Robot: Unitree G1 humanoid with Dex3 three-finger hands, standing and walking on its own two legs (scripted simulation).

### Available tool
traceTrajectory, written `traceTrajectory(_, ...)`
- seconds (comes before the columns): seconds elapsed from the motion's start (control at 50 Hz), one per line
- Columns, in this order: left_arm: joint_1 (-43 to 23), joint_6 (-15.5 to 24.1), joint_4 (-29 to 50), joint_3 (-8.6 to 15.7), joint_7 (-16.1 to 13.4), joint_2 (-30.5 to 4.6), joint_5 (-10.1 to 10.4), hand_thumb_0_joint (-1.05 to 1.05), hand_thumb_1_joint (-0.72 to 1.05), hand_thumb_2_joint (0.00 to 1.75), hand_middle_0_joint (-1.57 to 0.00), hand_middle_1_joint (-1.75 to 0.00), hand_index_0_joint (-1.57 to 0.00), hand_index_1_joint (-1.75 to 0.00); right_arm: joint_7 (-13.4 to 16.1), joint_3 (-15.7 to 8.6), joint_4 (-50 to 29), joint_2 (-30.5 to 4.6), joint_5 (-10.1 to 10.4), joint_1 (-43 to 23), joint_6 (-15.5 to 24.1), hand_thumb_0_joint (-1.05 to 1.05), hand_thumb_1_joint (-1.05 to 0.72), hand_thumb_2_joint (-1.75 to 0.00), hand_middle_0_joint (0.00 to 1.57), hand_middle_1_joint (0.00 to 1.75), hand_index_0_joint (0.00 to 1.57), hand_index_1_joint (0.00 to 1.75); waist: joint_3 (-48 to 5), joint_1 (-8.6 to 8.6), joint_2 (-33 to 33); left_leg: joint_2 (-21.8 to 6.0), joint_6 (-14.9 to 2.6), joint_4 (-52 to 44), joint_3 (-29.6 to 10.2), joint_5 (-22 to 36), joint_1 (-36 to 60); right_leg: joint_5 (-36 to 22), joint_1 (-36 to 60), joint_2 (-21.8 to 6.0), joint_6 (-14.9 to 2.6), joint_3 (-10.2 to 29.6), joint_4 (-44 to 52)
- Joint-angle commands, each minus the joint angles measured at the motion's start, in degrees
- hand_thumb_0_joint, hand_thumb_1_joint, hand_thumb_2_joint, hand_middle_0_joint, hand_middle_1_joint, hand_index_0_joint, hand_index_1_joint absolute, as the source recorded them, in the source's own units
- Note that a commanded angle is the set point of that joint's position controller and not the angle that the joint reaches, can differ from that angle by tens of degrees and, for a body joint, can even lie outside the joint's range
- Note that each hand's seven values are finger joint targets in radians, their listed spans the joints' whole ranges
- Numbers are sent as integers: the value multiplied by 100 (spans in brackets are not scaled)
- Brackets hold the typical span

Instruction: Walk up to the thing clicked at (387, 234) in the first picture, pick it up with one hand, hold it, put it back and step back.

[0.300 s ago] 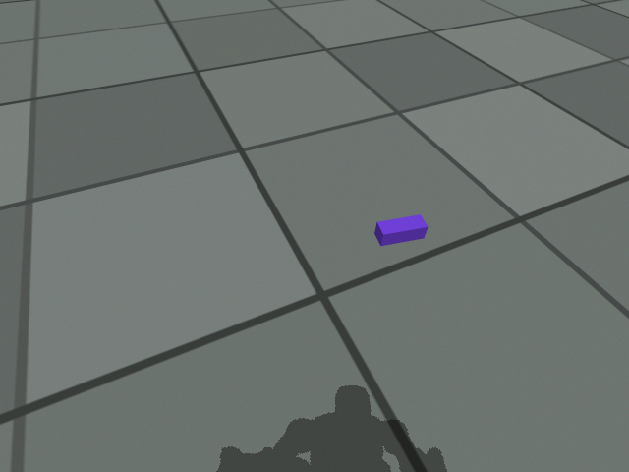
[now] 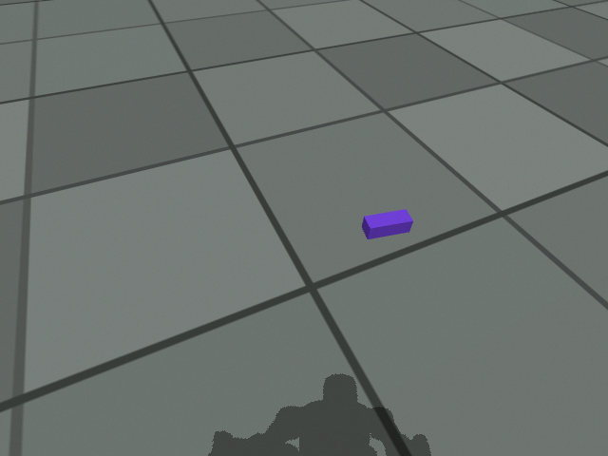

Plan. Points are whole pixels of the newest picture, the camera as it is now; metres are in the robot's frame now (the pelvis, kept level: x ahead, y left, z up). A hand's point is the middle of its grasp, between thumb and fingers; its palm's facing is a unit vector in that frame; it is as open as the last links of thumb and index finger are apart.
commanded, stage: stand
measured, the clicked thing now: (387, 224) +1.20 -0.38 -0.75
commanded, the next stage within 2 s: walk up in 0.82 s
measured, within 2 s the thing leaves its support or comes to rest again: neither
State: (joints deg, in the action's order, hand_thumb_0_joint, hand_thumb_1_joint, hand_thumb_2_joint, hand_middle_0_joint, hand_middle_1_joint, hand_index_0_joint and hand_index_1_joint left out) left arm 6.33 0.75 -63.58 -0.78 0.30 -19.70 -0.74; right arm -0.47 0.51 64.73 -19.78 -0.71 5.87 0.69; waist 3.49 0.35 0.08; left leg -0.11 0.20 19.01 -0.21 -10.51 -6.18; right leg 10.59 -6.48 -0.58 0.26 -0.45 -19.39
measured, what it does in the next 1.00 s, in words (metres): stands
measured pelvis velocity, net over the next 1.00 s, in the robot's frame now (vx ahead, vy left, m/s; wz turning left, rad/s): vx -0.01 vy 0.03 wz -0.22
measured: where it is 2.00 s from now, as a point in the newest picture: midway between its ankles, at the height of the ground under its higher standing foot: outside the picture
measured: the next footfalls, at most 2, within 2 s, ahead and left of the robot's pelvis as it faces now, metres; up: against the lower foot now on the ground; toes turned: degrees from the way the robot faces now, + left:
right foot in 1.48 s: -0.04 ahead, -0.07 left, +0.00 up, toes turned -37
left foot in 1.82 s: +0.15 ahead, +0.06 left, +0.00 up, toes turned -64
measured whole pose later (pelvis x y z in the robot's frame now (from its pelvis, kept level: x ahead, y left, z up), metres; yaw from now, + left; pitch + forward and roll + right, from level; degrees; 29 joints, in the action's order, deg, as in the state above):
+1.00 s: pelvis -0.01 +0.03 -0.01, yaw -13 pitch +0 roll +0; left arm 13.9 -0.6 -52.8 1.9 0.1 -20.4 -3.3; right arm -1.9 -4.4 53.8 -23.2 -1.1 0.2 -1.1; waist 6.6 2.5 -0.3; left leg 2.7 -0.4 40.8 -4.3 -27.3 -16.8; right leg 10.9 -15.9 2.6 1.3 11.9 -26.9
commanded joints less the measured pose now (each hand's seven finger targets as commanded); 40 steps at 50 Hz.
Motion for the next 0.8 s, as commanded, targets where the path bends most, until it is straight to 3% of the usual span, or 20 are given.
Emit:
traceTrajectory(0.0, -191, 111, 312, 272, -81, -1242, 34, 0, 90, 90, -20, -30, -20, -30, 97, -244, -362, -1211, 30, -203, 133, 0, -90, -90, 20, 30, 20, 30, -476, -19, 7, -694, -161, -302, -537, 757, 18, -702, 84, -673, -178, 545, 279)
traceTrajectory(0.78, -148, 116, 312, 265, -93, -1234, 26, 0, 90, 90, -20, -30, -20, -30, 106, -253, -379, -1233, 28, -157, 109, 0, -90, -90, 20, 30, 20, 30, -519, -31, 20, -714, -163, -261, -511, 904, 154, -953, 137, -712, -172, 540, 332)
